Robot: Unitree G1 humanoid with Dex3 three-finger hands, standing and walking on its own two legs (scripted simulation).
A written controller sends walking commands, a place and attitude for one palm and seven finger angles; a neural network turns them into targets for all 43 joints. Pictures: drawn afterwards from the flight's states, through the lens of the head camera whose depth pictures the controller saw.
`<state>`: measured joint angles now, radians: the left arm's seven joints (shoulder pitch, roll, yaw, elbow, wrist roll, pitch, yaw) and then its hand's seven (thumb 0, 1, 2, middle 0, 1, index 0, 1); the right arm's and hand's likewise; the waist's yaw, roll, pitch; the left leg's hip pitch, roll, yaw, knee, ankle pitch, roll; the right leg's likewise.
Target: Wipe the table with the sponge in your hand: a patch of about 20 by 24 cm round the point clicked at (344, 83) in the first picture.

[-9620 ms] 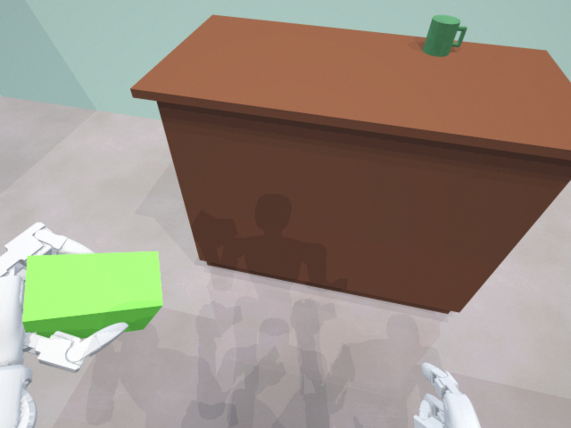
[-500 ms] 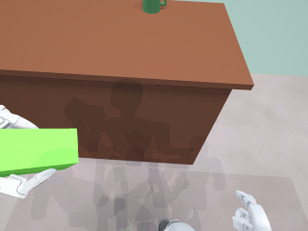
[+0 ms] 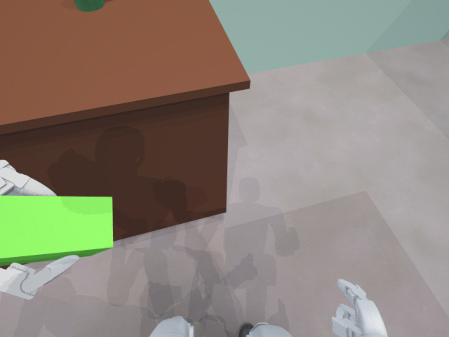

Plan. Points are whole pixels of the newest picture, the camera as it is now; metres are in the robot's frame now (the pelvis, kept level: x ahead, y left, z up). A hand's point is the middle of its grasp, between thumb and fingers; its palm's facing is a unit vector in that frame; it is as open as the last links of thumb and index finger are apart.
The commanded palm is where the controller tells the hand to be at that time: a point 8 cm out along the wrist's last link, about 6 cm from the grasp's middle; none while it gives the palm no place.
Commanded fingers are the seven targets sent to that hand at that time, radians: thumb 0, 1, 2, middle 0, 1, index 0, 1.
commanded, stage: turn to face it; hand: left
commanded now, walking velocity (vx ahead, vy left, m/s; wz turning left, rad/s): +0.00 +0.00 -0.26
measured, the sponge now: (67, 230) +0.23 +0.20 +0.15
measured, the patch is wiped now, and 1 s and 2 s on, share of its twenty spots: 0.00 0.00 0.00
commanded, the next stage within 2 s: take the last steps up to it in 0.10 s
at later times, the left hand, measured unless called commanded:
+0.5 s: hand (56, 252) +0.20 +0.19 +0.17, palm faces +0.31 -0.84 -0.44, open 10.1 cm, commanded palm +0.14 +0.25 +0.18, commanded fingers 0.00 0.10 1.30 -1.20 -1.60 -1.20 -1.60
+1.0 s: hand (41, 221) +0.23 +0.22 +0.17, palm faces +0.35 -0.81 -0.47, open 10.1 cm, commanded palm +0.17 +0.27 +0.18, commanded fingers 0.00 0.10 1.30 -1.20 -1.60 -1.20 -1.60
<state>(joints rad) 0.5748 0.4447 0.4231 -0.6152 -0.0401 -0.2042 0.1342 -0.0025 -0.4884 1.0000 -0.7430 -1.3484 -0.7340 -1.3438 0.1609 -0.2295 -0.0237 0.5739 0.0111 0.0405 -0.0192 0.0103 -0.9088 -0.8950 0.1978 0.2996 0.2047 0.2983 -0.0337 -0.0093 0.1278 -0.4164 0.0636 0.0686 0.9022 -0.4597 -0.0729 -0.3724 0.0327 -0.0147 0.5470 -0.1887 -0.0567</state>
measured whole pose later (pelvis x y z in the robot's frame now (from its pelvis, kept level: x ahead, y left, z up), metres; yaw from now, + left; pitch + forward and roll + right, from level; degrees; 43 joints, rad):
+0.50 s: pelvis -0.04 -0.02 +0.00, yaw -4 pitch -1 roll +0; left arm 0.46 0.36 0.33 -0.45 -0.01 -0.21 0.14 0.00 -0.49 1.00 -0.74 -1.35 -0.73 -1.35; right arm 0.20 -0.19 0.01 0.64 0.01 -0.03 -0.04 0.01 -0.90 -0.89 0.20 0.30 0.21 0.30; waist -0.02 0.04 0.03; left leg -0.43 0.06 0.05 0.96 -0.41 -0.03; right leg -0.26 -0.03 -0.10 0.53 -0.26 -0.02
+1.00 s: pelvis +0.01 +0.00 +0.00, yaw -1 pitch -1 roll +0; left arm 0.46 0.36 0.34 -0.45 -0.01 -0.26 0.13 0.00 -0.49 1.00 -0.74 -1.35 -0.73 -1.35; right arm 0.20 -0.18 -0.01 0.66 0.01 -0.07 -0.03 0.01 -0.91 -0.89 0.20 0.30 0.21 0.30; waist -0.01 0.05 0.05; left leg -0.41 0.03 0.05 1.01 -0.42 -0.01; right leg -0.28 -0.05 -0.15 0.62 -0.32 -0.04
